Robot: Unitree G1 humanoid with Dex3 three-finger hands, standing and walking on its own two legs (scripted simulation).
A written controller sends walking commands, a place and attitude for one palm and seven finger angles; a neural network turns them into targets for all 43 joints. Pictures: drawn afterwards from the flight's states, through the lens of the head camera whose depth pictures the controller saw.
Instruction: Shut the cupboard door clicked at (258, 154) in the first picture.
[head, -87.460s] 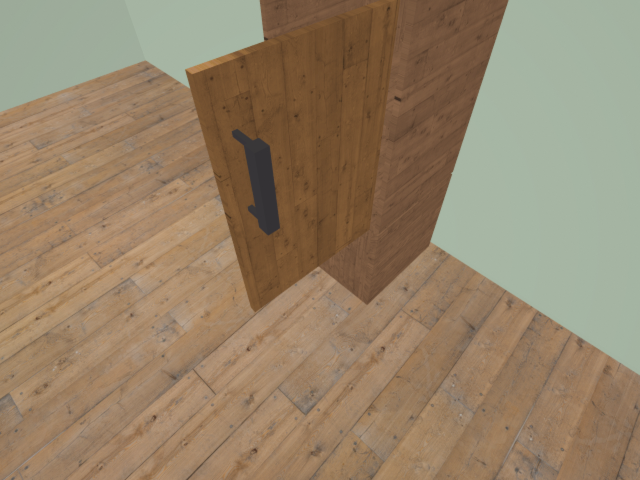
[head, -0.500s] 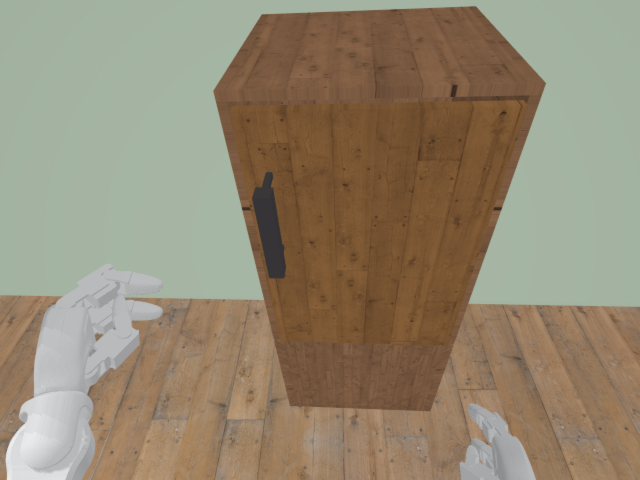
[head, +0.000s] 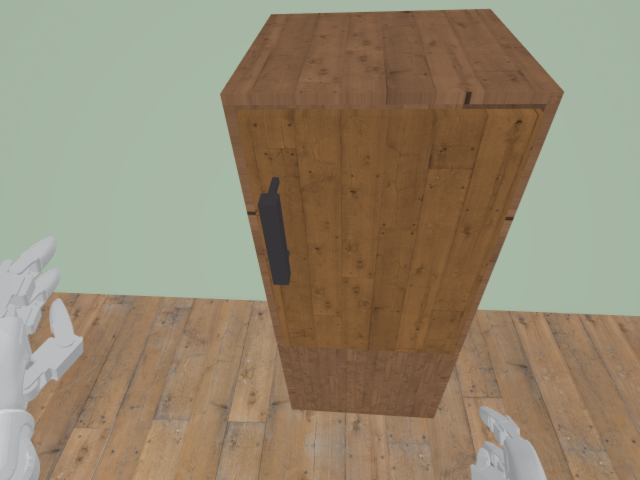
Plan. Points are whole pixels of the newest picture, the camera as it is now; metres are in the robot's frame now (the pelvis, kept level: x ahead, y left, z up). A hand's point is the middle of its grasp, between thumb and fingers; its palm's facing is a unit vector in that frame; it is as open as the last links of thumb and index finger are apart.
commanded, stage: draw the hand back to the body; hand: left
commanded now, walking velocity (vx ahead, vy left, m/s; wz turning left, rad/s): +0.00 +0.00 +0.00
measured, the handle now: (278, 232) +0.47 +0.14 +0.05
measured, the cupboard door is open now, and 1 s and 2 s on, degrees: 0 0 0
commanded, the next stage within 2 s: step back with the hand held close in 0.14 s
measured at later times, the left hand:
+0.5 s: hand (79, 343) +0.19 +0.27 +0.15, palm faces +0.40 -0.78 -0.47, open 7.4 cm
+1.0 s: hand out of the picture +0.11 +0.30 +0.15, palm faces +0.46 -0.76 -0.45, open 7.4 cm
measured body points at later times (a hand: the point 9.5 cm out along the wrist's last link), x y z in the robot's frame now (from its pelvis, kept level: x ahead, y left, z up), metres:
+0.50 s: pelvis -0.01 +0.00 +0.00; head -0.01 -0.02 +0.45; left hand +0.16 +0.31 +0.18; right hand +0.17 -0.24 -0.10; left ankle +0.01 +0.11 -0.74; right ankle -0.04 -0.11 -0.74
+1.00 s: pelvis -0.09 +0.03 -0.02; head -0.08 +0.04 +0.43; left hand +0.08 +0.34 +0.18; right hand +0.08 -0.21 -0.09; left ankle +0.01 +0.11 -0.74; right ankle -0.04 -0.11 -0.74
